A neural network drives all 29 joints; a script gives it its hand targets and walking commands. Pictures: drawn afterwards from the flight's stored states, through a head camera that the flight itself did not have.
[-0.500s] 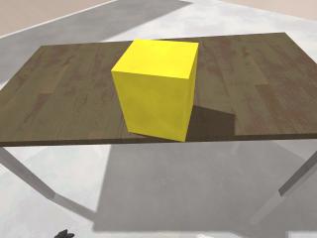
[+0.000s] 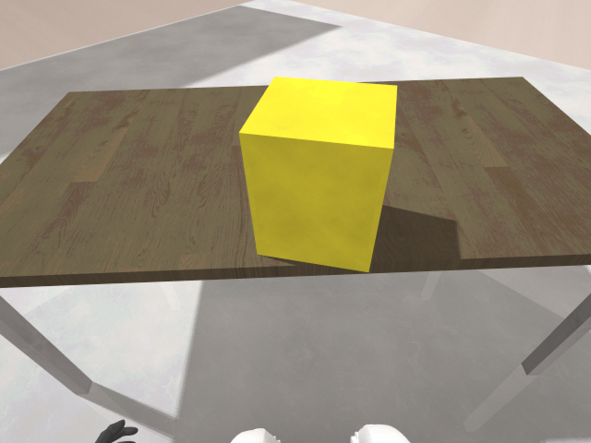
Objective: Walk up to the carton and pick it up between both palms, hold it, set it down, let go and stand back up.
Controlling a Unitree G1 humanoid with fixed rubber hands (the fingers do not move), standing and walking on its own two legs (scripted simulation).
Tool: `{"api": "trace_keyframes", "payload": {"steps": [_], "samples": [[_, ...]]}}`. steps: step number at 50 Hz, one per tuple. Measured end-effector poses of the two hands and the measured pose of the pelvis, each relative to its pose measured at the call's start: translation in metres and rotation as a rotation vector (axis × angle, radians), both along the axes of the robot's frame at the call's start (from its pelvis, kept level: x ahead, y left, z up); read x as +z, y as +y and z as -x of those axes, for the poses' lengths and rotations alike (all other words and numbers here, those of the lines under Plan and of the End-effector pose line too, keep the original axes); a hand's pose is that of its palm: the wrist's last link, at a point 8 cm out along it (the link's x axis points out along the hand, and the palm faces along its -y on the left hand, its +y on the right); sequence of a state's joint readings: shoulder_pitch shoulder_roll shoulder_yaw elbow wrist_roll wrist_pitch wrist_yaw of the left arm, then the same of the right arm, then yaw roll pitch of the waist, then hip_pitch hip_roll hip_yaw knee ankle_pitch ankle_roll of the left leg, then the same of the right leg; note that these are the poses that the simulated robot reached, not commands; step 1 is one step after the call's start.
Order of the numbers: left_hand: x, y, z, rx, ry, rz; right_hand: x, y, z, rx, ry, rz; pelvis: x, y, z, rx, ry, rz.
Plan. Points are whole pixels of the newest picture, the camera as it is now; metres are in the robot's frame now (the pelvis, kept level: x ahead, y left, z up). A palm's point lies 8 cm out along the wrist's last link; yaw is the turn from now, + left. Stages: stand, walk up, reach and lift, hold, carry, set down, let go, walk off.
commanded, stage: walk up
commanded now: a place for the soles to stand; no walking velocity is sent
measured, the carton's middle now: (322, 175) +0.55 -0.01 +0.08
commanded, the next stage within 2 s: none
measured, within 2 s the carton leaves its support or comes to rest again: neither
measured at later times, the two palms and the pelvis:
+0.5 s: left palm out of the picture +0.13 +0.34 -0.08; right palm out of the picture +0.11 -0.28 -0.07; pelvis +0.04 +0.04 +0.00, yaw -3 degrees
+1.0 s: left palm (91, 411) +0.20 +0.33 -0.07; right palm out of the picture +0.13 -0.28 -0.07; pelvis +0.07 +0.04 +0.00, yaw -5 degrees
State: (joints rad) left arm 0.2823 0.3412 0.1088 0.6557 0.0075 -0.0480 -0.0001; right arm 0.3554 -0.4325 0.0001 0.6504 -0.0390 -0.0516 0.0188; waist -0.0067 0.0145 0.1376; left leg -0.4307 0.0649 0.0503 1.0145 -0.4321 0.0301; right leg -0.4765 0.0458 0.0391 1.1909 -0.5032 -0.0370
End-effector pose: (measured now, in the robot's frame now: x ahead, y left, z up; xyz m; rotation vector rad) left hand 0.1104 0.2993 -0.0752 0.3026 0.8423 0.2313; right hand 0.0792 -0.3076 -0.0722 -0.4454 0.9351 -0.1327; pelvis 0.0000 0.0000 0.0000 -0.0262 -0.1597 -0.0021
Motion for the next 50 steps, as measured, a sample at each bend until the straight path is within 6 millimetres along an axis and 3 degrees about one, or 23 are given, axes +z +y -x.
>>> {"api": "trace_keyframes", "payload": {"steps": [8, 13, 19, 22, 26, 30, 33, 38, 44, 50], "samples": [[0.013, 0.012, -0.018, -0.046, 0.024, -0.065, -0.010, -0.004, 0.011, -0.072, -0.008, -0.026, -0.001, 0.000, -0.008, -0.072, 0.051, -0.033], [0.015, 0.013, -0.003, -0.028, 0.068, -0.068, -0.010, -0.005, 0.006, -0.070, 0.037, -0.027, 0.004, -0.002, -0.015, -0.057, 0.065, -0.022], [0.006, 0.028, 0.006, -0.018, 0.129, -0.055, -0.003, 0.004, -0.013, -0.039, 0.035, 0.003, 0.004, 0.013, -0.028, -0.043, 0.085, -0.011], [-0.001, 0.039, -0.003, -0.022, 0.128, -0.041, -0.002, 0.017, -0.025, -0.018, 0.017, 0.014, 0.000, 0.027, -0.036, -0.035, 0.090, 0.000], [-0.004, 0.045, -0.031, -0.063, 0.102, -0.027, 0.001, 0.031, -0.030, -0.024, -0.011, 0.020, -0.001, 0.041, -0.044, -0.049, 0.062, -0.010], [0.003, 0.047, -0.066, -0.087, 0.037, -0.027, 0.005, 0.031, -0.028, -0.042, 0.007, 0.042, 0.001, 0.044, -0.048, -0.054, 0.040, -0.006], [0.005, 0.045, -0.080, -0.095, 0.019, -0.034, 0.005, 0.027, -0.027, -0.056, 0.017, 0.044, 0.001, 0.041, -0.052, -0.064, 0.046, -0.016], [0.007, 0.034, -0.083, -0.114, 0.049, -0.050, -0.003, 0.017, -0.027, -0.085, 0.053, 0.025, 0.001, 0.032, -0.058, -0.080, 0.089, -0.025], [0.002, 0.036, -0.071, -0.105, 0.105, -0.043, 0.000, 0.019, -0.045, -0.071, 0.037, 0.025, 0.003, 0.032, -0.069, -0.071, 0.105, -0.019], [0.001, 0.033, -0.091, -0.142, 0.088, -0.036, 0.001, 0.025, -0.050, -0.069, 0.020, 0.024, 0.002, 0.037, -0.075, -0.078, 0.100, -0.021]]}}
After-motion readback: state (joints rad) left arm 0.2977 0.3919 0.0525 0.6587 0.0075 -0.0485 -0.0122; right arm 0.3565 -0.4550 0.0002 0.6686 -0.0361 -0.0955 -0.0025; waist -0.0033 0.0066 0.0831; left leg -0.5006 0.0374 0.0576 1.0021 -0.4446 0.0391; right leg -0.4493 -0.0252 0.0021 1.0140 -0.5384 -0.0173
